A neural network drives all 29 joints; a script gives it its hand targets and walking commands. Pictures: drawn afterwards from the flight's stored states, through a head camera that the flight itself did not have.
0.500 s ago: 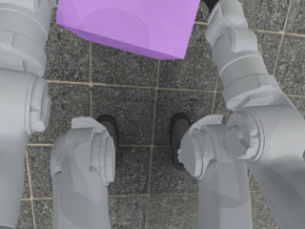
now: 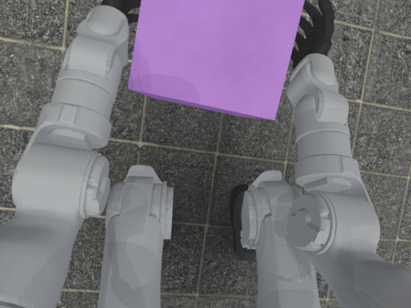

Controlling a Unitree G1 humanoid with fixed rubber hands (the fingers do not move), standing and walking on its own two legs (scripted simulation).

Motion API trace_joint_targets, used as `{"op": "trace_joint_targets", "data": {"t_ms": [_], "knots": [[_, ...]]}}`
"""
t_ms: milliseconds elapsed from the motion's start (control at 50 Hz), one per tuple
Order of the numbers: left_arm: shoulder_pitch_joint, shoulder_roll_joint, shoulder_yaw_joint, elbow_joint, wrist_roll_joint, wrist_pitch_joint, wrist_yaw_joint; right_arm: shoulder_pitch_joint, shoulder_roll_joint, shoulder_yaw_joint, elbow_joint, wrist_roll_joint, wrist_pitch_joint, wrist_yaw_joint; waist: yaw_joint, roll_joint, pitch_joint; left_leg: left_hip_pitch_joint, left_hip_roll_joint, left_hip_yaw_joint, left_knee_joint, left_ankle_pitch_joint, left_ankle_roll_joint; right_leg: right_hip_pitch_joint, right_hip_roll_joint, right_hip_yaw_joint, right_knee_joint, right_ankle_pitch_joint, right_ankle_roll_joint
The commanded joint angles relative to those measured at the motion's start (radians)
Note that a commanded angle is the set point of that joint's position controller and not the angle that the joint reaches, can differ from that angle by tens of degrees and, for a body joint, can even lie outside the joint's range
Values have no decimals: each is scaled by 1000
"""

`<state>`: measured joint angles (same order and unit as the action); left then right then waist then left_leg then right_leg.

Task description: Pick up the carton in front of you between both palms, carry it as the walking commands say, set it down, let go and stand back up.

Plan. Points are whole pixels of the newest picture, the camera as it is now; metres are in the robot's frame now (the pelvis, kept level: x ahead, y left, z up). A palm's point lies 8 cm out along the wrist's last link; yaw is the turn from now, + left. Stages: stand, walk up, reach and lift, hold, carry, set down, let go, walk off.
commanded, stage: reach and lift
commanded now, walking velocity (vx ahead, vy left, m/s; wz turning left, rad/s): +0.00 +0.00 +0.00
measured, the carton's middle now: (211, 52) +0.53 +0.03 -0.19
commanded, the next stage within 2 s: none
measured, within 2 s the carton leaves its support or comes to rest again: neither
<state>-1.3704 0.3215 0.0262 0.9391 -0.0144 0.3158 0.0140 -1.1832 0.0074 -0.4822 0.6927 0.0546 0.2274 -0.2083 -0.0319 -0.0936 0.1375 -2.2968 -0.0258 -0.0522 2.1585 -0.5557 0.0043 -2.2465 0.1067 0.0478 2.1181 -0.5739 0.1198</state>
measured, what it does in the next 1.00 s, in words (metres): rises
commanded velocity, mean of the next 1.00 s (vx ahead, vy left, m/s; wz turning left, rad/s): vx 0.00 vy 0.00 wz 0.00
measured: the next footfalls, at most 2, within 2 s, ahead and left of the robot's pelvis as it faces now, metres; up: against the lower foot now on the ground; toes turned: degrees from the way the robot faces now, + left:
none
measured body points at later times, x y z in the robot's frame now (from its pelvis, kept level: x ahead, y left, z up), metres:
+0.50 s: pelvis +0.00 -0.01 +0.12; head +0.26 +0.04 +0.48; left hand +0.50 +0.18 +0.05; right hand +0.50 -0.12 +0.06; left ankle +0.11 +0.12 -0.35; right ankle +0.12 -0.14 -0.35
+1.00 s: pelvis +0.05 -0.01 +0.25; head +0.19 +0.02 +0.68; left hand +0.45 +0.17 +0.21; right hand +0.46 -0.13 +0.22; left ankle +0.10 +0.12 -0.35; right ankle +0.12 -0.14 -0.35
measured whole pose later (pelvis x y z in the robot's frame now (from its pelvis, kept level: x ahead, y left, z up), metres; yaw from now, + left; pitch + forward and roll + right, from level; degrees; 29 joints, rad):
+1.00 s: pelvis +0.05 -0.01 +0.25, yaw +5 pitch +31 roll -1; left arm -0.69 -0.05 0.35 0.64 0.26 0.40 -0.02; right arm -0.64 0.17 -0.48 0.55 -0.21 0.34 -0.08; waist -0.02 -0.03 -0.23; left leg -1.38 -0.03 -0.05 1.29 -0.45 -0.01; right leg -1.36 0.05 0.07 1.29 -0.47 0.04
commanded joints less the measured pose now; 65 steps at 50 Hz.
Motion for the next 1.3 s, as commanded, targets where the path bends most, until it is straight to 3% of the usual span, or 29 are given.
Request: {"op": "trace_joint_targets", "data": {"t_ms": [0,80,140,280,400,560,680,820,1080,1280], "knots": [[-540,-1130,-259,-291,-80,-25,-205,-787,962,552,-136,58,59,283,39,253,-1482,1028,-91,93,-264,460,-18,476,90,-202,-193,300,-73],[-477,-1183,-150,-149,6,12,-240,-709,966,433,-26,-64,96,290,-15,234,-1201,764,-101,103,-379,174,-17,492,86,-185,-292,149,-85],[-457,-1175,-38,-60,76,23,-262,-673,960,335,46,-146,111,302,-31,224,-1098,690,-106,100,-444,67,-8,499,81,-170,-357,94,-92],[-391,-1186,65,-40,160,26,-277,-639,1047,344,38,-170,129,338,26,143,-1192,765,-118,118,-532,119,7,608,85,-156,-471,123,-74],[-358,-1243,-22,-168,127,43,-285,-572,1132,472,-23,-115,154,358,50,109,-1349,919,-122,124,-592,218,8,737,89,-150,-543,199,-59],[-252,-1347,-180,-297,50,71,-284,-409,1172,595,-71,-71,171,372,31,153,-1383,1110,-127,106,-683,312,-14,853,92,-134,-635,271,-69],[-136,-1396,-201,-301,52,70,-262,-276,1180,605,-50,-79,166,383,24,172,-1270,1207,-130,81,-784,318,-22,918,93,-112,-726,271,-82],[-8,-1416,-184,-295,84,50,-238,-146,1189,599,-21,-101,152,392,31,142,-1137,1324,-131,53,-915,314,-13,1033,86,-78,-860,266,-89],[198,-1442,-225,-358,101,30,-240,96,1208,635,-29,-144,139,401,29,109,-951,1600,-116,17,-1167,368,-1,1351,53,-15,-1138,326,-103],[364,-1446,-277,-439,97,53,-247,279,1212,694,-72,-156,166,418,30,104,-789,1843,-95,-9,-1387,468,1,1648,24,19,-1360,445,-112]]}}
